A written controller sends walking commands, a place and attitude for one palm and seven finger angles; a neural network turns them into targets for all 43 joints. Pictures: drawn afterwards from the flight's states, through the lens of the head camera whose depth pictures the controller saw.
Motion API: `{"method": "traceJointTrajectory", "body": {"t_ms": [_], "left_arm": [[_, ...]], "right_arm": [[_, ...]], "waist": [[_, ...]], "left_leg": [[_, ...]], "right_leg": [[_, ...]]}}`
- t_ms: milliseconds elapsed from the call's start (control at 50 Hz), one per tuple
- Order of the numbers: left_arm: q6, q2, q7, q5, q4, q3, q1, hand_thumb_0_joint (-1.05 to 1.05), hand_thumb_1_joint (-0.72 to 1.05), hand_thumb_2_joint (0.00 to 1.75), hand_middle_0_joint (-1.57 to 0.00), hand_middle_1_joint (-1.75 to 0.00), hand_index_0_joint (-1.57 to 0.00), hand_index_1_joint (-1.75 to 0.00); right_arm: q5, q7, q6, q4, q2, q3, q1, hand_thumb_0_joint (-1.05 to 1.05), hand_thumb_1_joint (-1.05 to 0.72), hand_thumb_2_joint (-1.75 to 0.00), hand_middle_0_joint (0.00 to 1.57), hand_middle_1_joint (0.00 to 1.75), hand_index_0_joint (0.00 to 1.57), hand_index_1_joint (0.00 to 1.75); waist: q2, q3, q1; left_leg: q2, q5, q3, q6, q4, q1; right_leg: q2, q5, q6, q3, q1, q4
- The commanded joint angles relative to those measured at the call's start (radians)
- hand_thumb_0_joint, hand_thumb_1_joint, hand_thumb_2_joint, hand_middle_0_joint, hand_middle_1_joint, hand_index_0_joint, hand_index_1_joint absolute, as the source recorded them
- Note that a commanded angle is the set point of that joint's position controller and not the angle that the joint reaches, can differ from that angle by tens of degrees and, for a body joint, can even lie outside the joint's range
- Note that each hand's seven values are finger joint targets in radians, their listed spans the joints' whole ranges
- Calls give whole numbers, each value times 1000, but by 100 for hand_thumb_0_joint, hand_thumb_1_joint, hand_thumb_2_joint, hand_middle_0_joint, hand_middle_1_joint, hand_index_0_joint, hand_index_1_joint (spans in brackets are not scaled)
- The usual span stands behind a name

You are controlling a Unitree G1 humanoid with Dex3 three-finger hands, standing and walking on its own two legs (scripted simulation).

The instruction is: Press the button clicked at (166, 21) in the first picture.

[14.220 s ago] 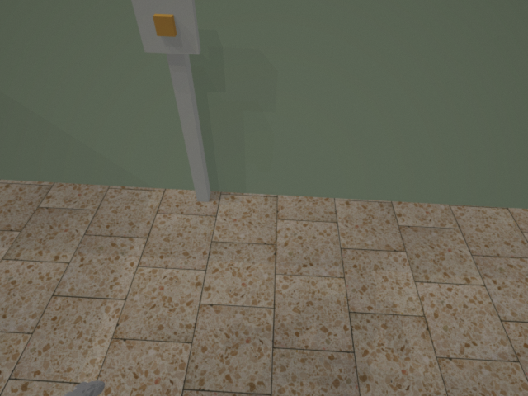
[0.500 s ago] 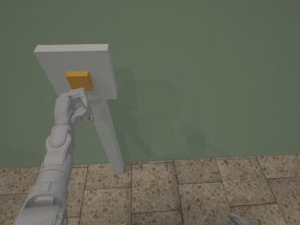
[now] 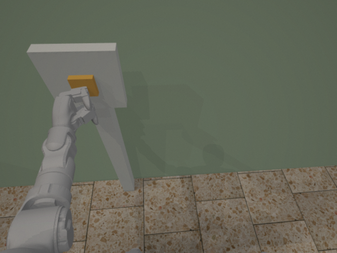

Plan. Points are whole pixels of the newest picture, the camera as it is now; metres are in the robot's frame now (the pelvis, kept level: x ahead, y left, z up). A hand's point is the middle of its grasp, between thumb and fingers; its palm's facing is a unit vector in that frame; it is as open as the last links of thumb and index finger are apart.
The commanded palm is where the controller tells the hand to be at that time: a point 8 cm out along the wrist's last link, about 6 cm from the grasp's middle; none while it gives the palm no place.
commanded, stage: press the button with the knuckle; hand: left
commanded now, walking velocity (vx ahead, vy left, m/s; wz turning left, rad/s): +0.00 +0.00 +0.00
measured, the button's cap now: (84, 84) +0.49 +0.21 +0.12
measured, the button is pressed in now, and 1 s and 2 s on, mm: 6 8 0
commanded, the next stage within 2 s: hold the button down briefly in 0.42 s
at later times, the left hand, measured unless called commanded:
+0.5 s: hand (91, 107) +0.44 +0.19 +0.09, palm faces +0.08 -1.00 -0.02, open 3.5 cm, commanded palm +0.45 +0.23 +0.09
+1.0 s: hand (91, 107) +0.44 +0.19 +0.09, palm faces +0.09 -1.00 -0.01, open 3.5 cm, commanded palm +0.42 +0.23 +0.09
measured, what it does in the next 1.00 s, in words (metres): stands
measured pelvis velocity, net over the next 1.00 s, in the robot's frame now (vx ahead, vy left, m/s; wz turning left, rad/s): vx -0.04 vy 0.00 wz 0.02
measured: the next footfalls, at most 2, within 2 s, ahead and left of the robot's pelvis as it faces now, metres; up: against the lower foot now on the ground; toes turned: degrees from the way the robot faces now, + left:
none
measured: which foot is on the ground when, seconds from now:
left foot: down 0.00-1.00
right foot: down 0.00-1.00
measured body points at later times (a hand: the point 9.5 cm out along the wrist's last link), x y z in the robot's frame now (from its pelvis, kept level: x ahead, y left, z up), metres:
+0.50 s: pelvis -0.03 +0.00 -0.01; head +0.04 +0.02 +0.43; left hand +0.43 +0.24 +0.09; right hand +0.01 -0.26 -0.13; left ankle +0.03 +0.10 -0.71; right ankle -0.01 -0.09 -0.71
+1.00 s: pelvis -0.04 +0.00 -0.01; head +0.04 +0.02 +0.43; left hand +0.43 +0.24 +0.09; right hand -0.01 -0.27 -0.12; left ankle +0.03 +0.10 -0.71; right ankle -0.01 -0.09 -0.71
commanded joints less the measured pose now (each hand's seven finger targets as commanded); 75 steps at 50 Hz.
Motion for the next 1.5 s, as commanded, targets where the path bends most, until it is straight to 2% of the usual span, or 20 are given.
{"method": "traceJointTrajectory", "body": {"t_ms": [0, 40, 200, 360, 380, 400, 440, 460, 580, 640, 700, 760, 820, 980, 1020, 1040, 1280, 1340, 1440, 1480], "left_arm": [[-69, 219, 15, -14, -180, 38, -507, 0, 90, 90, -130, -150, -130, -150], [-70, 259, 18, -10, -136, 64, -535, 0, 90, 90, -130, -150, -130, -150], [-97, 237, 29, 8, -73, 23, -699, 0, 90, 90, -130, -150, -130, -150], [-120, 284, 44, 23, -17, 38, -816, 0, 90, 90, -130, -150, -130, -150], [-122, 268, 44, 26, -22, 14, -831, 0, 90, 90, -130, -150, -130, -150], [-118, 244, 44, 24, 0, -3, -841, 0, 90, 90, -130, -150, -130, -150], [-118, 297, 52, 24, 19, 31, -853, 0, 90, 90, -130, -150, -130, -150], [-122, 272, 52, 23, 7, 6, -869, 0, 90, 90, -130, -150, -130, -150], [-123, 298, 55, 22, 13, 11, -898, 0, 90, 90, -130, -150, -130, -150], [-116, 299, 51, 22, 40, 1, -894, 0, 90, 90, -130, -150, -130, -150], [-117, 327, 50, 19, 29, 24, -899, 0, 90, 90, -130, -150, -130, -150], [-115, 314, 42, 18, 31, 6, -906, 0, 90, 90, -130, -150, -130, -150], [-109, 337, 44, 18, 39, 25, -891, 0, 90, 90, -130, -150, -130, -150], [-113, 256, 41, 24, 0, 3, -799, 0, 90, 90, -130, -150, -130, -150], [-107, 282, 42, 19, -2, 31, -755, 0, 90, 90, -130, -150, -130, -150], [-110, 267, 37, 19, -31, 18, -735, 0, 90, 90, -130, -150, -130, -150], [-71, 192, 18, -25, -278, 31, -327, 0, 90, 90, -130, -150, -130, -150], [-49, 176, 20, -41, -364, 29, -218, 0, 90, 90, -130, -150, -130, -150], [-24, 120, 26, -50, -542, -16, -114, 0, 90, 90, -130, -150, -130, -150], [-12, 85, 30, -54, -586, -43, -71, 0, 90, 90, -130, -150, -130, -150]], "right_arm": [[0, -12, -27, -90, -152, -52, 52, 0, -90, -90, 20, 30, 20, 30], [-1, -14, -23, -80, -159, -50, 60, 0, -90, -90, 20, 30, 20, 30], [-5, -14, -30, -55, -163, -48, 81, 0, -90, -90, 20, 30, 20, 30], [-12, -13, -44, -40, -178, -46, 109, 0, -90, -90, 20, 30, 20, 30], [-10, -13, -46, -40, -176, -45, 108, 0, -90, -90, 20, 30, 20, 30], [-10, -13, -49, -34, -175, -44, 110, 0, -90, -90, 20, 30, 20, 30], [-12, -16, -55, -29, -187, -42, 119, 0, -90, -90, 20, 30, 20, 30], [-12, -16, -58, -33, -185, -40, 118, 0, -90, -90, 20, 30, 20, 30], [-11, -20, -76, -26, -193, -39, 130, 0, -90, -90, 20, 30, 20, 30], [-9, -21, -81, -27, -193, -34, 132, 0, -90, -90, 20, 30, 20, 30], [-11, -21, -87, -28, -198, -36, 138, 0, -90, -90, 20, 30, 20, 30], [-9, -22, -89, -30, -195, -33, 139, 0, -90, -90, 20, 30, 20, 30], [-9, -23, -92, -32, -199, -35, 139, 0, -90, -90, 20, 30, 20, 30], [-16, -4, -86, -49, -185, -46, 133, 0, -90, -90, 20, 30, 20, 30], [-15, -1, -79, -56, -187, -47, 131, 0, -90, -90, 20, 30, 20, 30], [-12, 0, -77, -65, -183, -49, 121, 0, -90, -90, 20, 30, 20, 30], [3, 8, -50, -142, -154, -56, 50, 0, -90, -90, 20, 30, 20, 30], [6, 10, -50, -160, -151, -57, 27, 0, -90, -90, 20, 30, 20, 30], [9, 9, -57, -182, -138, -55, -18, 0, -90, -90, 20, 30, 20, 30], [11, 7, -63, -186, -135, -55, -34, 0, -90, -90, 20, 30, 20, 30]], "waist": [[39, -344, -25], [15, -318, -32], [56, -317, -74], [40, -331, -100], [77, -344, -107], [76, -319, -114], [54, -317, -113], [55, -320, -126], [67, -346, -130], [69, -305, -133], [61, -337, -131], [71, -312, -136], [61, -320, -130], [87, -364, -95], [44, -343, -85], [63, -358, -78], [44, -371, 17], [-5, -332, 27], [35, -321, 36], [15, -306, 29]], "left_leg": [[-13, 225, -88, 3, -67, 276], [-12, 198, -90, 4, -64, 242], [-5, 128, -114, 1, -61, 266], [-4, 40, -134, 5, -53, 226], [-2, 31, -135, 2, -55, 243], [-2, 6, -141, 0, -59, 240], [-2, -39, -146, 1, -62, 207], [-3, -49, -145, 4, -61, 204], [-1, -85, -145, 5, -60, 195], [-2, -128, -144, 4, -65, 155], [-4, -114, -137, 8, -54, 146], [-2, -131, -139, 7, -58, 136], [-3, -138, -137, 7, -56, 126], [-5, -38, -138, 1, -49, 199], [-4, -29, -131, 4, -51, 175], [-6, -9, -123, 5, -47, 185], [-13, 209, -87, 5, -57, 261], [-13, 231, -81, 7, -69, 253], [-14, 284, -80, 3, -81, 300], [-9, 296, -83, 3, -83, 316]], "right_leg": [[2, 284, 23, 70, 12, -96], [1, 260, 25, 72, 2, -99], [8, 157, 25, 65, -97, -98], [11, 76, 25, 69, -136, -91], [10, 67, 26, 70, -154, -89], [11, 51, 25, 64, -176, -90], [11, 20, 26, 69, -172, -90], [11, 14, 27, 70, -177, -90], [9, -9, 30, 77, -178, -91], [8, -37, 30, 78, -184, -94], [8, -32, 32, 87, -161, -97], [8, -42, 30, 85, -169, -97], [7, -49, 32, 87, -166, -97], [12, 19, 22, 67, -157, -79], [13, 25, 24, 68, -132, -86], [13, 39, 24, 73, -119, -87], [16, 269, 16, 59, 25, -83], [16, 310, 19, 56, 56, -90], [11, 357, 18, 50, 76, -90], [10, 360, 21, 47, 67, -94]]}}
